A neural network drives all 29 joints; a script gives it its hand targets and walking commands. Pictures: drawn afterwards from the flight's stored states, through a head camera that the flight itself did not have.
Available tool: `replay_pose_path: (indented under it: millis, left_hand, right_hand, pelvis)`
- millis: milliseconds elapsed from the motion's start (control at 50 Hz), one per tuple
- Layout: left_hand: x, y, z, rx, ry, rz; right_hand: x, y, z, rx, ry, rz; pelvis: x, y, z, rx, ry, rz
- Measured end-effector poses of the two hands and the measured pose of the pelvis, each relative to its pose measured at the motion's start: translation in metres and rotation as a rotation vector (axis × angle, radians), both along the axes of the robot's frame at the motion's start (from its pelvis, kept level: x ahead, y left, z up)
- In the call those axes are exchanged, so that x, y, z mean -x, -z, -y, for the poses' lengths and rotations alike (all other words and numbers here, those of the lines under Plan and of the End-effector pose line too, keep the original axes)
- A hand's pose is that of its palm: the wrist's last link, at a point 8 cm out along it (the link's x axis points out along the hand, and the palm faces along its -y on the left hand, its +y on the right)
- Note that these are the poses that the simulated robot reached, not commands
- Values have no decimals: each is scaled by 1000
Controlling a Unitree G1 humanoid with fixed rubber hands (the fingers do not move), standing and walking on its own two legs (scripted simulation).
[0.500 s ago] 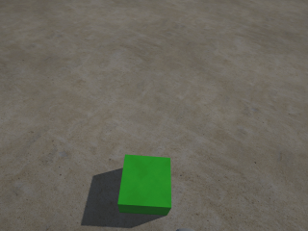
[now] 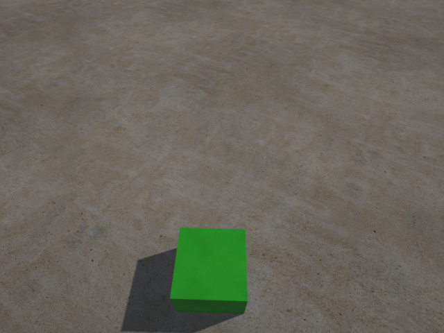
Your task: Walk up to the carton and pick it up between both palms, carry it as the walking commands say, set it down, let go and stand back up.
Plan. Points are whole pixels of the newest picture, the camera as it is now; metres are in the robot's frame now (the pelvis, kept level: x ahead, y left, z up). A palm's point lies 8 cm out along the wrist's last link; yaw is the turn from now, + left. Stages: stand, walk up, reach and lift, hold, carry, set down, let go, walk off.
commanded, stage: stand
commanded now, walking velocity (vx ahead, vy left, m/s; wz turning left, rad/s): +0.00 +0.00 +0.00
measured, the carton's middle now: (211, 269) +0.49 +0.05 -0.69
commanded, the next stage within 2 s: reach and lift in 0.60 s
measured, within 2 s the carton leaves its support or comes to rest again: neither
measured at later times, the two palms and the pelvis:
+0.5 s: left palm out of the picture -0.01 +0.25 -0.15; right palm out of the picture +0.00 -0.20 -0.15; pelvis +0.01 +0.02 +0.00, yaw +0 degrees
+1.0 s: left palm out of the picture +0.16 +0.24 -0.14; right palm out of the picture +0.14 -0.21 -0.14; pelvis +0.00 +0.02 -0.02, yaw +1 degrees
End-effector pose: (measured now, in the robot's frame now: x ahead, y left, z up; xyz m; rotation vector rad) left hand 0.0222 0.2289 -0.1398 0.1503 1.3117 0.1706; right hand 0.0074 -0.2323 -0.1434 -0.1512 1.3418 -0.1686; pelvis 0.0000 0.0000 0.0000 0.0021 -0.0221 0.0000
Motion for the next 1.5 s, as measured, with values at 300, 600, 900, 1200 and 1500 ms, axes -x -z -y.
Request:
replay_pose_path:
  millis: [300, 600, 900, 1200, 1500]
  left_hand:
    - [24, 6, -14, 0, -25, -91]
    - [33, 8, -17, 7, -32, -122]
    - [-149, -12, -16, 25, 34, -21]
    - [-152, 22, -20, 27, 53, 135]
    - [-206, 35, -35, 63, 54, 257]
  right_hand:
    - [10, 1, -21, -4, 7, -52]
    - [9, 2, -28, -1, 11, -59]
    - [-155, -16, -20, -27, -16, 3]
    - [-159, 18, -27, -41, -56, 167]
    - [-218, 27, -33, -40, -39, 301]
  pelvis:
    - [-5, 0, -13, 3, 1, 2]
    - [-8, 1, -20, 4, 0, 2]
    - [-3, 18, -25, 11, -13, -208]
    - [28, 53, -12, 3, -17, -330]
    - [78, 81, -11, 23, -40, -310]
